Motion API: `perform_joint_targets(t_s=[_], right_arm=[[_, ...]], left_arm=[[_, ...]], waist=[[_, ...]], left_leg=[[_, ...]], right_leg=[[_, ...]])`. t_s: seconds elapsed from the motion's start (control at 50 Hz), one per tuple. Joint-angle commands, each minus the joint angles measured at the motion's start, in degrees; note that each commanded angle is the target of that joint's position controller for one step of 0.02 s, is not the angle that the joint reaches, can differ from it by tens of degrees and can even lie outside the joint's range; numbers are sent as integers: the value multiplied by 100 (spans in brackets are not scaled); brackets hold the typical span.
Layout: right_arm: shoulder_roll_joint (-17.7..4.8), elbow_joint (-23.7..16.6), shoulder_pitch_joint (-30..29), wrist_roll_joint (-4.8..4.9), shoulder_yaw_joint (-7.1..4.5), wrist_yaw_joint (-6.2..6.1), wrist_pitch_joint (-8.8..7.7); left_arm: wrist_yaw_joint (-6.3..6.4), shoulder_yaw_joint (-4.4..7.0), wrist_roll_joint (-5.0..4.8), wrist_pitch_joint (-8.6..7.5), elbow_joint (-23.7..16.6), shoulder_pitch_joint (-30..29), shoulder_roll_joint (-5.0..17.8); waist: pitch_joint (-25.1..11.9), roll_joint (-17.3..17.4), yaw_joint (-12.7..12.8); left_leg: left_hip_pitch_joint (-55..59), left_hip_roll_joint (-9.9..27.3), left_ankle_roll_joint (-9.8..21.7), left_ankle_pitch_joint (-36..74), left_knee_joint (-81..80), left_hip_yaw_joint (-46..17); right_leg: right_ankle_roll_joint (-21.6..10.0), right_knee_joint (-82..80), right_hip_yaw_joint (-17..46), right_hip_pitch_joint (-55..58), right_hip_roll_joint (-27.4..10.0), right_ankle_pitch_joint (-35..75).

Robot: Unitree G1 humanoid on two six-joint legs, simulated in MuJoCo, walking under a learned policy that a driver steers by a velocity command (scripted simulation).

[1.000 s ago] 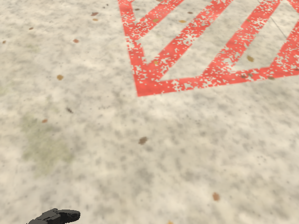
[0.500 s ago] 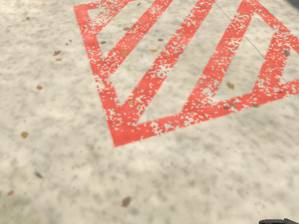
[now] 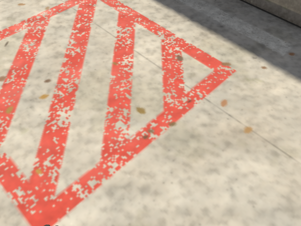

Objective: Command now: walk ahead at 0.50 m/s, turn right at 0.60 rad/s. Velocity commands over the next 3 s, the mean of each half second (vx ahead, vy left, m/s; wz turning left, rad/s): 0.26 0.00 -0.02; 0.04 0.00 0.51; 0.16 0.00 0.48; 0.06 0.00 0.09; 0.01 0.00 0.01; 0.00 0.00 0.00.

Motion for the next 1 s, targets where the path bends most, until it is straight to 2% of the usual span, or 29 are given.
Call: perform_joint_targets(t_s=[0.02,0.06,0.08,0.1,0.12,0.14,0.16,0.18,0.2,0.22,0.24,0.28,0.34,0.42,0.48,0.56,0.62,0.64,0.66,0.68,0.7,0.72,0.74,0.76,0.78,0.8,0.84,0.92,1.0], right_arm=[[-917,-220,17,6,-202,-59,-26],[-1073,-133,101,-3,-225,-98,60],[-1092,-66,194,3,-207,-114,111],[-1058,-49,183,38,-166,-119,147],[-877,-184,169,68,-87,-93,127],[-46,-530,651,197,130,25,130],[-747,-400,236,158,-62,-82,229],[-608,-475,-181,264,-34,-99,214],[-480,-417,-232,244,22,-91,192],[-516,-288,-171,142,-9,-75,248],[-500,-154,102,27,-23,-45,351],[-388,-3,397,-13,-65,5,496],[-291,-49,217,-11,-115,24,584],[-230,-296,-456,-66,-120,45,653],[-170,-472,-793,-89,-92,81,689],[-231,-674,-979,-88,-112,115,723],[-224,-805,-973,-41,-125,116,677],[-212,-817,-846,-39,-125,109,616],[-425,-778,-592,-76,-182,74,527],[-1258,-840,-373,-134,-383,4,460],[-1515,-689,107,58,-495,-8,511],[-1353,-668,110,128,-459,-20,554],[-1114,-727,-318,106,-394,-54,609],[-917,-834,-827,78,-326,-92,675],[-786,-916,-1112,111,-285,-110,691],[-752,-961,-1187,88,-272,-90,687],[-880,-931,-1020,80,-315,-41,630],[-1047,-911,-830,33,-379,-30,631],[-1132,-985,-895,-25,-423,9,690]], left_arm=[[-31,8,37,-65,-549,-611,226],[26,54,80,-59,-528,-450,312],[70,82,126,-100,-404,-46,336],[140,142,180,-181,-87,867,392],[247,237,264,-236,166,1740,670],[350,312,187,-244,67,1598,1214],[471,367,-91,-193,53,2078,1201],[539,296,-151,-239,198,1686,977],[548,188,-164,-282,269,1387,626],[562,99,-155,-308,300,1073,375],[578,31,-171,-317,307,861,213],[568,-1,-133,-394,339,751,233],[586,34,-123,-454,400,668,357],[678,19,-131,-354,512,851,272],[704,68,-100,-269,613,1118,364],[686,162,-60,-131,641,1205,529],[699,237,-65,-39,650,1207,652],[713,264,-76,-5,664,1191,701],[715,276,-69,15,680,1298,673],[684,199,-100,13,397,1273,371],[700,167,-90,130,170,778,285],[676,167,-55,194,200,796,340],[652,162,-105,186,236,743,288],[655,178,-132,149,268,723,318],[649,213,-56,141,258,749,436],[628,220,0,157,326,886,438],[598,202,-50,192,316,982,354],[635,168,-89,249,155,693,312],[651,142,-118,204,15,502,338]], waist=[[201,720,74],[2,801,197],[-213,795,357],[-684,628,757],[-1329,222,1122],[-2218,-1213,673],[-2647,-193,1110],[-1929,-160,932],[-1202,-49,701],[-775,65,466],[-611,-71,259],[-706,-99,71],[-629,-239,-7],[-398,-383,186],[-385,-338,353],[-334,-353,443],[-339,-307,436],[-402,-157,302],[-615,333,157],[-833,1581,162],[-1021,1849,-152],[-925,1023,-54],[-506,741,101],[-216,594,312],[-189,698,415],[-369,718,441],[-639,613,418],[-593,856,232],[-555,978,137]], left_leg=[[-120,1533,583,3119,-288,-296],[200,1582,514,4799,443,-66],[176,1574,510,5645,1188,-38],[-186,1450,411,5552,2311,54],[-1295,1270,256,3759,3788,60],[-3484,304,-81,-1957,5922,-52],[-3404,88,-55,-1619,6522,-1112],[-3512,222,16,-1188,6376,-1593],[-3482,364,48,-994,5772,-1618],[-3284,477,42,-836,5322,-1629],[-2837,467,-12,-659,5065,-1585],[-2335,265,-88,-295,4940,-1472],[-2526,202,-138,180,4737,-1310],[-2900,318,-155,584,3911,-1171],[-2873,304,-66,451,3362,-1026],[-2741,222,128,-227,2902,-864],[-2431,119,302,-526,2252,-761],[-2043,72,371,-60,1648,-764],[-1405,220,516,932,978,-1216],[-482,1614,1086,3128,697,-3228],[-387,2354,2057,4863,564,-4202],[-419,2189,2161,4530,575,-3724],[-792,1831,1974,3741,476,-3283],[-1088,1408,1630,3059,368,-2934],[-1125,1168,1447,3021,364,-2768],[-1085,1021,1397,3296,421,-2643],[-935,969,1366,3420,496,-2643],[-942,936,1369,2245,409,-3047],[-1261,881,1347,1472,424,-3470]], right_leg=[[-183,-584,-362,353,114,-223],[-399,-800,-579,833,444,-849],[-522,-1004,-550,1402,670,-1025],[-667,-1533,-452,2557,857,-582],[-876,-1703,431,4119,96,-151],[-1717,-1681,3304,5985,-2235,2237],[-1891,-1733,3283,5645,-2321,4071],[-1715,-1738,2115,5069,-2021,4978],[-1361,-2001,1517,4288,-1735,4615],[-1012,-2242,1163,3729,-1445,4045],[-832,-2452,831,3187,-1267,3955],[-763,-2660,386,2749,-1156,4195],[-756,-2782,-106,2623,-1041,3921],[-751,-2774,-439,2801,-1003,2975],[-871,-2621,-460,3047,-1201,2694],[-924,-2243,-379,3233,-1473,2431],[-786,-1742,-339,3296,-1574,2212],[-581,-1360,-483,3179,-1472,2006],[-225,-565,-734,2863,-1153,1405],[225,998,-1123,1475,-358,-579],[414,2052,-423,655,556,-3575],[474,2607,125,488,326,-3389],[497,2653,240,357,238,-2890],[503,2289,317,343,133,-2396],[535,2054,321,390,118,-2097],[571,2076,251,535,218,-1941],[629,1827,272,655,279,-1877],[668,1010,358,648,301,-1891],[596,313,397,1049,419,-1914]])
